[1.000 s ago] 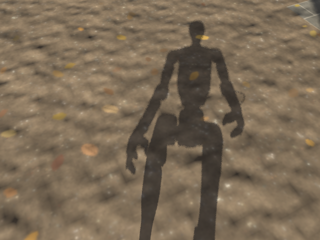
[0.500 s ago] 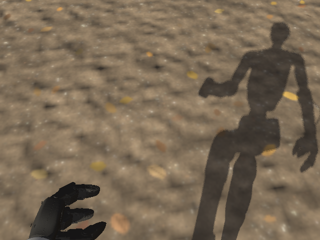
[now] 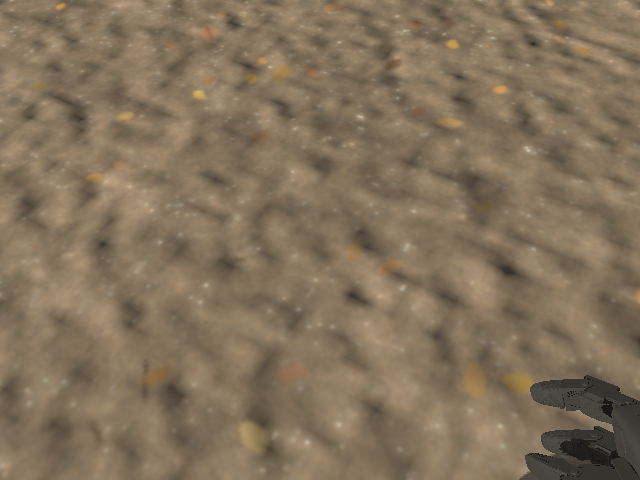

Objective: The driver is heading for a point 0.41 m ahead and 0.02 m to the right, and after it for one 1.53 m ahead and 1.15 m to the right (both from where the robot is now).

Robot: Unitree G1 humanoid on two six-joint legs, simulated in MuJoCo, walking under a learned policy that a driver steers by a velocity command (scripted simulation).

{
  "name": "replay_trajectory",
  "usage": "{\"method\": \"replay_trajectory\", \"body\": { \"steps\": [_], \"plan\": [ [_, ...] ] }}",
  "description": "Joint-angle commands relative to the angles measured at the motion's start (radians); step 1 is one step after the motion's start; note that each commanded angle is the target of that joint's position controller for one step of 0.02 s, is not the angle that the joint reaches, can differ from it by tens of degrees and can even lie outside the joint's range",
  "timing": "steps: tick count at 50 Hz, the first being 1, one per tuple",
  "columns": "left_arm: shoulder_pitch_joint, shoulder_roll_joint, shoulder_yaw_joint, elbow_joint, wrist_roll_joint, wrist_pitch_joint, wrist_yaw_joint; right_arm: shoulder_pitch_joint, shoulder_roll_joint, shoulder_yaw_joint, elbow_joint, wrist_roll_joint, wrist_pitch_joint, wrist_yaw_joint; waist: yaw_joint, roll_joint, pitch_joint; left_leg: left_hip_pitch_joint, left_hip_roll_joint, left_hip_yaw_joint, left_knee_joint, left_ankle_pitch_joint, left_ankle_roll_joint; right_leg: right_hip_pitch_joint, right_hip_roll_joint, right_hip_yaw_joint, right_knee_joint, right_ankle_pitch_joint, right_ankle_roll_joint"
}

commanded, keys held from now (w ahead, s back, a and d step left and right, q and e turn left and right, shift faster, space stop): w+q+shift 0.10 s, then w+shift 0.08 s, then e+shift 0.82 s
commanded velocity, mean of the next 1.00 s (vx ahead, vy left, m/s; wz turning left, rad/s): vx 0.41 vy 0.00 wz -0.26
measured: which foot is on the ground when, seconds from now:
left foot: up 0.00-0.00, down 0.02-0.42, up 0.44-0.94, down 0.96-1.00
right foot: down 0.00-0.02, up 0.04-0.40, down 0.42-0.96, up 0.98-1.00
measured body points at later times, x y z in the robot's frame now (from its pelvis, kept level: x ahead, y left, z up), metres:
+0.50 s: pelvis +0.44 -0.03 +0.00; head +0.48 -0.01 +0.45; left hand +0.58 +0.25 -0.09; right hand +0.55 -0.30 -0.11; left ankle +0.22 +0.05 -0.58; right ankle +0.60 -0.06 -0.70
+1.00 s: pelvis +0.61 +0.03 +0.03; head +0.64 +0.03 +0.48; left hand +0.85 +0.27 -0.05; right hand +0.71 -0.30 -0.04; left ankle +0.72 +0.12 -0.70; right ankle +0.60 -0.07 -0.69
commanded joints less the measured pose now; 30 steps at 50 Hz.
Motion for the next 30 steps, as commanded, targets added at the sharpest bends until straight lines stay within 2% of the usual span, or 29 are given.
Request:
{"method": "replay_trajectory", "body": {
  "steps": [1, 2, 3, 4, 5, 6, 7, 8, 9, 11, 12, 13, 14, 15, 16, 17, 18, 19, 20, 21, 22, 23, 24, 25, 26, 27, 28, 30],
  "plan": [
    [-0.177, 0.241, 0.063, -0.135, 0.011, 0.013, -0.003, 0.527, -0.205, -0.109, 0.136, 0.017, -0.005, -0.058, -0.306, -0.043, -0.186, 0.836, -0.028, -0.161, -0.093, -0.129, 0.093, -0.585, -0.117, 0.09, 0.859, 0.698, -0.084],
    [-0.132, 0.12, 0.034, -0.232, 0.013, 0.002, -0.017, 0.412, -0.322, -0.132, 0.099, 0.003, 0.017, -0.07, -0.142, 0.191, -0.205, 1.029, 0.204, -0.643, -0.137, -0.031, 0.22, -0.994, 0.042, 0.148, 1.233, -0.061, -0.031],
    [-0.229, 0.171, 0.031, -0.312, -0.003, -0.026, -0.015, 0.475, -0.33, -0.143, 0.064, -0.003, 0.028, -0.075, -0.209, 0.046, -0.349, 1.106, 0.284, -0.918, -0.334, -0.201, 0.313, -1.133, 0.036, 0.373, 1.278, -0.003, -0.035],
    [-0.296, 0.176, 0.023, -0.326, -0.004, -0.046, -0.016, 0.462, -0.292, -0.14, 0.086, 0.005, 0.023, -0.084, -0.188, -0.057, -0.215, 0.976, 0.294, -0.932, -0.452, -0.262, 0.271, -1.167, -0.018, 0.411, 1.166, 0.064, -0.043],
    [-0.297, 0.175, 0.019, -0.314, -0.002, -0.052, -0.014, 0.432, -0.239, -0.127, 0.105, 0.008, 0.011, -0.09, -0.126, -0.129, -0.075, 0.789, 0.26, -0.857, -0.487, -0.203, 0.23, -1.12, -0.054, 0.405, 1.044, 0.095, -0.043],
    [-0.284, 0.163, 0.014, -0.3, 0.013, -0.038, -0.012, 0.391, -0.207, -0.115, 0.11, 0.008, -0.007, -0.098, -0.07, -0.155, -0.028, 0.644, 0.216, -0.754, -0.484, -0.114, 0.2, -1.041, -0.084, 0.402, 0.971, 0.079, -0.034],
    [-0.234, 0.157, 0.011, -0.281, 0.03, -0.013, -0.013, 0.354, -0.171, -0.099, 0.103, 0.008, -0.025, -0.104, -0.021, -0.163, -0.007, 0.525, 0.183, -0.67, -0.487, -0.052, 0.185, -0.963, -0.106, 0.401, 0.91, 0.066, -0.02],
    [-0.222, 0.144, 0.009, -0.275, 0.039, 0.009, -0.018, 0.348, -0.139, -0.084, 0.107, 0.013, -0.042, -0.103, 0.001, -0.16, 0.005, 0.426, 0.155, -0.621, -0.503, -0.032, 0.175, -0.91, -0.124, 0.395, 0.841, 0.045, -0.008],
    [-0.252, 0.124, 0.003, -0.29, 0.04, 0.022, -0.024, 0.353, -0.13, -0.078, 0.116, 0.016, -0.057, -0.098, 0.004, -0.144, 0.023, 0.348, 0.129, -0.575, -0.525, -0.024, 0.166, -0.879, -0.136, 0.378, 0.751, 0.051, -0.001],
    [-0.349, 0.07, -0.019, -0.322, 0.023, 0.015, -0.038, 0.353, -0.124, -0.074, 0.144, 0.016, -0.079, -0.09, -0.01, -0.12, 0.083, 0.257, 0.075, -0.417, -0.538, 0.363, 0.114, -0.812, -0.132, 0.315, 0.525, 0.246, -0.01],
    [-0.366, 0.043, -0.029, -0.321, 0.012, 0.008, -0.044, 0.361, -0.121, -0.074, 0.157, 0.021, -0.085, -0.081, -0.026, -0.103, 0.075, 0.241, 0.034, -0.324, -0.517, 0.522, 0.07, -0.729, -0.114, 0.285, 0.4, 0.384, -0.034],
    [-0.387, 0.03, -0.033, -0.313, 0.003, 0.001, -0.05, 0.408, -0.112, -0.072, 0.178, 0.031, -0.094, -0.072, -0.065, -0.093, 0.047, 0.275, 0.017, -0.278, -0.511, 0.598, 0.033, -0.67, -0.083, 0.251, 0.312, 0.548, -0.063],
    [-0.404, 0.028, -0.031, -0.305, -0.007, -0.001, -0.053, 0.451, -0.108, -0.068, 0.2, 0.041, -0.102, -0.067, -0.094, -0.073, 0.024, 0.336, 0.029, -0.268, -0.521, 0.62, 0.005, -0.647, -0.054, 0.231, 0.251, 0.665, -0.089],
    [-0.415, 0.038, -0.028, -0.299, -0.014, -0.002, -0.054, 0.471, -0.112, -0.067, 0.214, 0.042, -0.106, -0.067, -0.108, -0.048, 0.016, 0.413, 0.046, -0.259, -0.526, 0.622, -0.019, -0.653, -0.039, 0.228, 0.196, 0.717, -0.112],
    [-0.54, 0.09, -0.005, -0.336, -0.059, -0.046, -0.047, 0.484, -0.103, -0.066, 0.204, 0.07, -0.094, -0.095, -0.165, -0.09, 0.011, 0.472, 0.087, -0.292, -0.465, 0.538, -0.029, -0.677, 0.005, 0.268, 0.133, 0.709, -0.107],
    [-0.538, 0.099, 0.002, -0.344, -0.068, -0.061, -0.053, 0.49, -0.141, -0.067, 0.22, 0.057, -0.079, -0.109, -0.137, -0.063, -0.014, 0.576, 0.107, -0.277, -0.43, 0.563, -0.045, -0.709, 0.035, 0.263, 0.069, 0.719, -0.12],
    [-0.508, 0.116, 0.014, -0.332, -0.064, -0.069, -0.059, 0.493, -0.154, -0.071, 0.225, 0.032, -0.065, -0.117, -0.122, -0.021, -0.05, 0.645, 0.12, -0.259, -0.373, 0.635, -0.073, -0.683, 0.071, 0.26, 0.055, 0.731, -0.129],
    [-0.421, 0.148, 0.033, -0.304, -0.06, -0.069, -0.064, 0.473, -0.166, -0.073, 0.214, 0.01, -0.053, -0.124, -0.078, 0.019, -0.106, 0.687, 0.122, -0.243, -0.28, 0.739, -0.103, -0.606, 0.112, 0.257, 0.071, 0.719, -0.137],
    [-0.261, 0.183, 0.053, -0.263, -0.061, -0.065, -0.068, 0.393, -0.182, -0.078, 0.188, -0.002, -0.044, -0.127, 0.022, 0.061, -0.159, 0.663, 0.109, -0.214, -0.104, 0.816, -0.135, -0.474, 0.124, 0.26, 0.079, 0.715, -0.142],
    [-0.083, 0.207, 0.066, -0.215, -0.055, -0.054, -0.063, 0.298, -0.17, -0.074, 0.153, -0.011, -0.039, -0.127, 0.129, 0.046, -0.206, 0.547, 0.059, -0.177, 0.187, 0.727, -0.184, -0.293, 0.085, 0.3, 0.054, 0.786, -0.15],
    [-0.051, 0.27, 0.065, -0.21, -0.031, -0.05, -0.062, 0.401, -0.034, -0.047, 0.114, -0.049, -0.041, -0.119, 0.025, -0.315, -0.284, 0.208, -0.094, -0.161, 0.658, -0.322, -0.256, 0.012, -0.123, 0.585, 0.176, 1.218, -0.261],
    [-0.117, 0.272, 0.063, -0.267, 0.014, -0.057, -0.065, 0.587, -0.016, -0.021, 0.112, 0.014, -0.053, -0.095, -0.037, -0.35, -0.527, -0.036, -0.143, -0.335, 0.945, -0.507, -0.292, 0.266, -0.349, 1.129, 0.058, 1.066, -0.475],
    [-0.209, 0.254, 0.08, -0.328, -0.002, -0.035, -0.056, 0.514, -0.122, -0.037, 0.107, 0.028, -0.056, -0.085, 0.014, -0.185, -0.528, -0.031, -0.073, -0.383, 0.94, -0.39, -0.267, 0.174, -0.309, 1.131, -0.01, 0.803, -0.452],
    [-0.286, 0.21, 0.068, -0.348, -0.028, -0.012, -0.045, 0.379, -0.151, -0.048, 0.063, 0.03, -0.054, -0.086, -0.003, -0.042, -0.362, -0.049, -0.034, -0.366, 0.854, -0.33, -0.245, -0.027, -0.251, 1.019, -0.045, 0.586, -0.411],
    [-0.319, 0.194, 0.058, -0.355, -0.043, 0.004, -0.042, 0.299, -0.144, -0.049, 0.038, 0.015, -0.047, -0.093, -0.035, 0.079, -0.219, -0.047, -0.02, -0.33, 0.784, -0.322, -0.238, -0.239, -0.191, 0.956, -0.097, 0.51, -0.38],
    [-0.335, 0.208, 0.062, -0.357, -0.039, 0.007, -0.037, 0.288, -0.13, -0.049, 0.018, 0.008, -0.036, -0.099, -0.071, 0.063, -0.159, -0.023, -0.009, -0.329, 0.715, -0.303, -0.237, -0.368, -0.151, 0.914, -0.126, 0.513, -0.375],
    [-0.347, 0.204, 0.063, -0.358, -0.034, 0.012, -0.036, 0.298, -0.122, -0.049, 0.014, 0.004, -0.026, -0.103, -0.095, 0.017, -0.119, 0.015, 0.003, -0.326, 0.638, -0.298, -0.24, -0.456, -0.105, 0.864, -0.147, 0.547, -0.358],
    [-0.354, 0.184, 0.062, -0.35, -0.04, 0.017, -0.031, 0.315, -0.085, -0.043, 0.024, 0.0, -0.022, -0.118, -0.109, -0.036, -0.109, 0.05, 0.011, -0.312, 0.473, -0.289, -0.26, -0.535, -0.048, 0.776, -0.124, 0.711, -0.333]
  ]
}}
Velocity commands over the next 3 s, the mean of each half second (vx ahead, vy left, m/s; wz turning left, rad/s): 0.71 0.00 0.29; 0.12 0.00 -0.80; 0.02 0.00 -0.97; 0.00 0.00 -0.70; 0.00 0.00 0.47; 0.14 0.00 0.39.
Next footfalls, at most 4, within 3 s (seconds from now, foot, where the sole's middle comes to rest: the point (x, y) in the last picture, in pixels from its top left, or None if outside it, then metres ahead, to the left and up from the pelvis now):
0.02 left None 0.19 0.01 -0.74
0.42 right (386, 391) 0.64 -0.05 -0.74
0.96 left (315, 342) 0.75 0.10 -0.74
1.44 right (409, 427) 0.57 -0.10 -0.74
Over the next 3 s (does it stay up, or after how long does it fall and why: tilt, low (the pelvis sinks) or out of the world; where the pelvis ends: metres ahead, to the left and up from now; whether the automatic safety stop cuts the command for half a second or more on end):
stays up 0.72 -0.03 0.05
